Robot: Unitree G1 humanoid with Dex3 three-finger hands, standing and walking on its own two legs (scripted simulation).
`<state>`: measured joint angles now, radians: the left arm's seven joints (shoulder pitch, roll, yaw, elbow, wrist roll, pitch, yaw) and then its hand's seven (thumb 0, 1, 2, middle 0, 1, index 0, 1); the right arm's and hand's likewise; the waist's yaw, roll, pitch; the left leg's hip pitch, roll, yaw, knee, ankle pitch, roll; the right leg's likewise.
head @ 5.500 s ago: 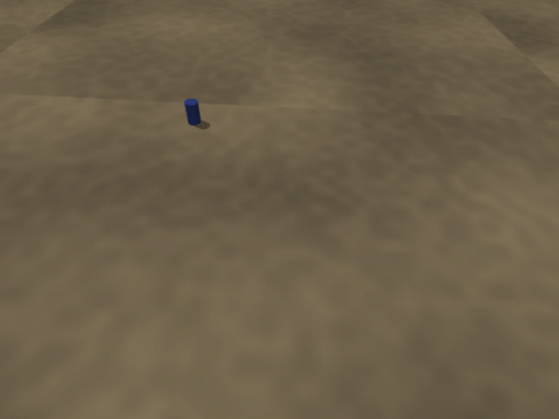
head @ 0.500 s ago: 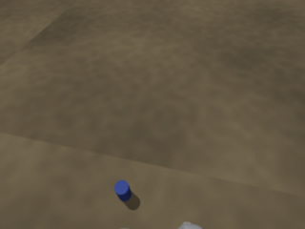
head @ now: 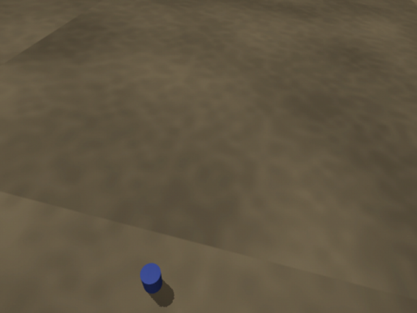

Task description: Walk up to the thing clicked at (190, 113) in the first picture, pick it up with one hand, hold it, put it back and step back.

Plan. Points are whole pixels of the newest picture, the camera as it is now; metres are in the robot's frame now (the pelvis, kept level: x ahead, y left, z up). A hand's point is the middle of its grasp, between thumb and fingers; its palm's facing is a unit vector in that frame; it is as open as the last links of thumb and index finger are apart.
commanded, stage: walk up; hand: left
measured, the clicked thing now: (151, 278) +0.39 +0.18 -0.70
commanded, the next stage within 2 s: stand in 1.48 s
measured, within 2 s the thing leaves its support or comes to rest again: neither
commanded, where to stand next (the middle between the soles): +0.05 -0.03 m, yaw -1 degrees
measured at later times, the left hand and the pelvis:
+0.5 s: hand out of the picture +0.11 +0.23 -0.14, palm faces -0.01 -0.94 -0.35, open 7.4 cm; pelvis +0.03 -0.02 +0.01, yaw +0 degrees
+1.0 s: hand out of the picture +0.14 +0.24 -0.14, palm faces -0.06 -0.94 -0.34, open 7.4 cm; pelvis +0.04 -0.01 +0.01, yaw -2 degrees
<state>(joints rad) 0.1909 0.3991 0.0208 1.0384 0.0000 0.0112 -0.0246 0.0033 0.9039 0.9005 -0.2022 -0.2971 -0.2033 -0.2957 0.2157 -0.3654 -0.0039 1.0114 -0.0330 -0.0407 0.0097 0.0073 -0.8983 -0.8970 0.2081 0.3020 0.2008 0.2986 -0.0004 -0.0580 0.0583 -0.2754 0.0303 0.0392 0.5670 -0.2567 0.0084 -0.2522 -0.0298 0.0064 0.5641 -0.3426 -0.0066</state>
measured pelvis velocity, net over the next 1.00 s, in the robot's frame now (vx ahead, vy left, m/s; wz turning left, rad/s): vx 0.04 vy -0.01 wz -0.03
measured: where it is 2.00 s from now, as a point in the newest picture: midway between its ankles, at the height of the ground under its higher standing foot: outside the picture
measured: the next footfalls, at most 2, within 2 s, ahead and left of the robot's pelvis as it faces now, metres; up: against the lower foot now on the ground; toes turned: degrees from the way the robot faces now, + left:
none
